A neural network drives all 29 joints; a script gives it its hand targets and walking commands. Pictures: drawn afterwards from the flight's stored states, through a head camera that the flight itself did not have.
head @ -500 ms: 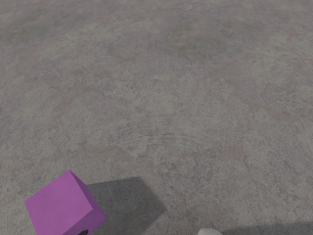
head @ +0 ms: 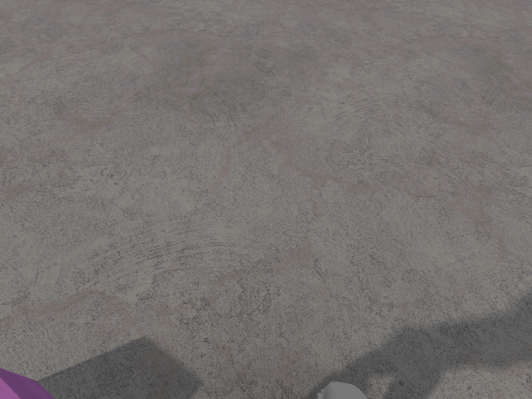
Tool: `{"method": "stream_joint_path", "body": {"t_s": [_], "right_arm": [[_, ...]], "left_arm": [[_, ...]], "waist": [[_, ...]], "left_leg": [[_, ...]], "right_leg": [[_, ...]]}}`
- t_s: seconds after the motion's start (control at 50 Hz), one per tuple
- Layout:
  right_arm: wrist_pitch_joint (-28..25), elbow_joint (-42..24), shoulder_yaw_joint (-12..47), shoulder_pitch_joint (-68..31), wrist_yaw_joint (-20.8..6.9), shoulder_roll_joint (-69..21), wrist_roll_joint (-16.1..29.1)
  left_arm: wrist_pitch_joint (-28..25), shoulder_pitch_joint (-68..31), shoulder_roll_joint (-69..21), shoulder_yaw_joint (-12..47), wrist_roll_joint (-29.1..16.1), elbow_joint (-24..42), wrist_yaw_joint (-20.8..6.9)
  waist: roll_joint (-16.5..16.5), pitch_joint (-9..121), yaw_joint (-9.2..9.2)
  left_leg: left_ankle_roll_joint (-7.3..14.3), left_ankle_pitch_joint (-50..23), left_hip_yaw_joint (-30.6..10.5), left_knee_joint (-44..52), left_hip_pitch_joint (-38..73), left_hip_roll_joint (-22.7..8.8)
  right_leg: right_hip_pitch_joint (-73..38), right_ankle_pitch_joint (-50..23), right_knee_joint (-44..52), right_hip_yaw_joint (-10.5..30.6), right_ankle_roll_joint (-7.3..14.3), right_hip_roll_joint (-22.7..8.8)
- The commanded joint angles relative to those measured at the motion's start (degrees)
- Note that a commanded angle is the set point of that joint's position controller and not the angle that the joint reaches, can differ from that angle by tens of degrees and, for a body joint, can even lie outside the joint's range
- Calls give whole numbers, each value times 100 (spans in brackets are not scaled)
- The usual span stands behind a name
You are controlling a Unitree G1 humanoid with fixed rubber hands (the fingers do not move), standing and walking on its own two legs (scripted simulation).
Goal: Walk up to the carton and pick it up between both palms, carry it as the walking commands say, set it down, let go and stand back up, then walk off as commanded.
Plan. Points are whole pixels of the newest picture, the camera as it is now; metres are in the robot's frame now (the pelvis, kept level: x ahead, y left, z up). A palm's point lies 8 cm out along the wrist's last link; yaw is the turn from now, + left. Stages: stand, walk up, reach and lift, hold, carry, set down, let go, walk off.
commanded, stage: walk off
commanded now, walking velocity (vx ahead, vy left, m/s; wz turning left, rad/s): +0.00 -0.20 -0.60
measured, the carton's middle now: out of the picture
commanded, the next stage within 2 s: none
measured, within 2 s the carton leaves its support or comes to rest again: neither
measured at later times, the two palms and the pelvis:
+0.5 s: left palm out of the picture +0.12 +0.09 -0.17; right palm out of the picture +0.09 -0.39 -0.13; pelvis +0.03 -0.14 -0.01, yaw -13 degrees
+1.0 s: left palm (344, 368) +0.19 -0.11 -0.13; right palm out of the picture -0.11 -0.56 -0.16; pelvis +0.00 -0.29 -0.02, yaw -31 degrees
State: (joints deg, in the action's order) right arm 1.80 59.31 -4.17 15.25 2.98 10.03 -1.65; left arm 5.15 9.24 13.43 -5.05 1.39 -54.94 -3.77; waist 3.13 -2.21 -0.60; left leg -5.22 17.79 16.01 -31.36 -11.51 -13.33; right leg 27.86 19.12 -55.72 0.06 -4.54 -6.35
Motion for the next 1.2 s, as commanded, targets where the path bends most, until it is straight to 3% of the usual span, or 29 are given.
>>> {"method": "stream_joint_path", "body": {"t_s": [0.0, 0.04, 0.06, 0.08, 0.1, 0.12, 0.16, 0.18, 0.3, 0.34, 0.42, 0.44, 0.46, 0.5, 0.54, 0.56, 0.68, 0.74, 0.78, 0.82, 0.84, 0.86, 0.88, 0.9, 0.94, 1.0, 1.1, 1.14, 1.18], "right_arm": [[-101, -158, -324, 135, -86, 1335, 36], [-55, -255, -417, -12, -108, 1685, 94], [-46, -252, -409, 276, -140, 1412, 146], [-17, -476, -380, 93, -137, 1089, 117], [71, -653, -267, -181, -95, 490, 46], [81, -708, -271, -622, 77, 724, 53], [133, -659, -194, -565, 4, 777, 73], [175, -618, -258, -537, -37, 921, 150], [92, -512, -159, -412, 154, 741, 136], [96, -464, -85, -295, 173, 492, 133], [-29, -217, -110, 608, 135, 668, 239], [-23, -136, -262, 884, 121, 1163, 121], [-58, -119, -344, 1290, 215, 1623, 130], [41, -365, -374, 249, 238, 1687, 47], [-54, -579, -178, -428, 207, 789, 49], [-57, -719, -142, -665, 224, 806, 112], [-131, -593, -276, -436, 76, 1165, 1], [-46, -515, -380, -296, -38, 1465, -15], [12, -585, -365, -513, -176, 1518, 48], [9, -513, -495, -592, -224, 1756, 53], [4, -598, -488, -609, -294, 1591, 159], [-38, -537, -531, -403, -337, 1443, 96], [97, -824, -338, -580, -251, 636, 8], [170, -873, -371, -765, -97, 676, 37], [102, -903, -284, -1007, -72, 1005, 46], [140, -604, -250, -554, -42, 815, 146], [-4, -567, -100, -236, 90, 491, 185], [20, -671, -75, -546, 183, 738, 261], [-1, -318, -159, 372, 197, 922, 203]], "left_arm": [[-244, -193, 270, -86, -101, 347, 110], [-273, 197, 526, -139, -37, 268, 114], [-380, 677, 667, -171, 87, 36, 145], [-470, 1135, 1334, -321, 160, -121, 181], [-494, 1165, 1605, -276, 183, -227, 189], [-485, 1164, 1614, -284, 146, -86, 239], [-472, 707, 1230, -205, 5, 42, 344], [-445, 264, 1084, -136, 36, 114, 395], [-431, 99, 776, -53, 167, 268, 434], [-362, 4, 953, -48, 231, 278, 449], [-279, 163, 792, 14, 14, 251, 360], [-322, 235, 494, 95, -117, 240, 312], [-338, 39, 127, 142, -119, 497, 308], [-190, 133, 693, -110, 119, 370, 244], [-115, -138, 830, -196, 225, 328, 173], [-15, -249, 675, -122, 262, 454, 41], [-42, -73, 165, -17, 34, 369, -20], [-157, -129, 60, 0, -106, 421, -37], [-209, -82, 192, 11, -75, 523, -89], [-311, 302, 322, -97, -5, 268, 21], [-361, 501, 492, -111, 56, 265, 91], [-422, 1062, 1180, -293, 194, -60, 159], [-519, 1382, 2031, -316, 242, -38, 162], [-533, 1548, 1900, -339, 169, -129, 167], [-492, 667, 1320, -231, 72, -37, 332], [-414, 183, 925, -92, 55, 223, 445], [-418, 675, 677, 17, 154, 128, 462], [-381, -85, 895, -52, 96, 319, 366], [-291, -387, 594, 47, 8, 355, 299]], "waist": [[-2112, 201, -134], [-1875, 499, 98], [-1323, 932, 221], [942, 945, 503], [2284, 643, 410], [1637, 1086, 841], [623, 714, 553], [1220, 687, 304], [574, 603, 141], [940, 742, 83], [-190, 898, -218], [-1166, 941, -445], [-2915, 1346, -667], [-1445, 592, -111], [-848, 77, 104], [-1428, 107, 176], [-1319, -325, 109], [-1968, -329, -16], [-2324, -14, 88], [-1809, 474, 273], [-1400, 607, 420], [389, 706, 744], [2506, 175, 643], [1574, 722, 838], [1061, 472, 545], [1508, 898, 247], [604, 858, 257], [684, 971, 117], [-211, 859, -382]], "left_leg": [[851, -2918, -505, 590, 713, -979], [710, -3213, -471, -221, 914, -1185], [406, -2177, -166, -1196, 224, -650], [44, 497, 26, -2503, -1343, -86], [-120, 3036, -502, -3761, -3064, 639], [-174, 2290, -942, -4179, -2393, 340], [104, 1752, -1028, -3993, -2567, 245], [139, 1518, -1175, -4057, -2490, 195], [244, 1127, -1235, -2518, -1716, 498], [406, 974, -1132, -2366, -1206, 663], [367, 198, -1222, -15, 315, 784], [536, -778, -1780, 918, 1855, 66], [1324, -2776, -3715, 1378, 2753, -2187], [1875, -2938, -3270, 1482, 1075, -2309], [1380, -2973, -1938, 1420, 563, -1682], [1267, -2580, -1634, 1230, 235, -1399], [966, -926, -674, 1531, -444, -1115], [909, -384, -560, 1490, -175, -1019], [951, -955, -554, 1083, 198, -1106], [695, -1904, -363, 186, 551, -999], [481, -1465, -187, -441, 234, -1002], [118, 507, 202, -2224, -870, -264], [-139, 3252, -326, -3553, -2787, 676], [-181, 2651, -887, -4159, -2634, 402], [1, 1884, -1080, -4026, -2459, 280], [126, 1184, -1188, -3616, -2074, 481], [297, 1278, -1243, -2089, -1477, 677], [387, 834, -1075, -1344, -931, 850], [558, -90, -1349, -157, 778, 684]], "right_leg": [[-160, 521, 1448, -766, 47, 198], [-796, -114, 2820, -941, 186, 246], [-1873, -924, 3318, -657, 259, 358], [-2764, -3780, 3567, 733, 580, -825], [-3294, -6294, 3020, 2224, 1184, -1534], [-2415, -5935, 3030, 1569, 1826, -1402], [-2217, -4099, 2976, 982, 1494, -740], [-2446, -4552, 2949, 831, 1465, -720], [-1976, -4910, 3040, 1275, 1699, -654], [-1672, -4530, 3092, 1454, 1816, -727], [-1043, -3337, 2779, 1729, 1513, -100], [204, -2380, 1856, 1205, 1105, 332], [1489, 1295, 9, 89, 571, 1164], [1100, 970, -1755, 722, 489, 487], [1175, 453, -1949, 700, 257, 295], [785, 325, -1893, 575, 95, 98], [146, -362, -166, -90, -115, -44], [-195, 49, 755, -553, -75, 34], [-270, 401, 1144, -691, 52, -12], [-916, 82, 2071, -954, 106, 137], [-1384, -656, 2963, -803, 191, 187], [-2375, -2578, 3424, 254, 321, -371], [-2637, -5158, 3365, 2234, 982, -1339], [-2548, -5414, 3363, 2010, 1893, -1617], [-2186, -3870, 3201, 1005, 1526, -748], [-2251, -4313, 2807, 942, 1431, -315], [-2288, -5884, 2676, 1691, 1822, -694], [-1780, -4895, 2698, 1667, 1770, -447], [-356, -3117, 2403, 1580, 1404, -100]]}}
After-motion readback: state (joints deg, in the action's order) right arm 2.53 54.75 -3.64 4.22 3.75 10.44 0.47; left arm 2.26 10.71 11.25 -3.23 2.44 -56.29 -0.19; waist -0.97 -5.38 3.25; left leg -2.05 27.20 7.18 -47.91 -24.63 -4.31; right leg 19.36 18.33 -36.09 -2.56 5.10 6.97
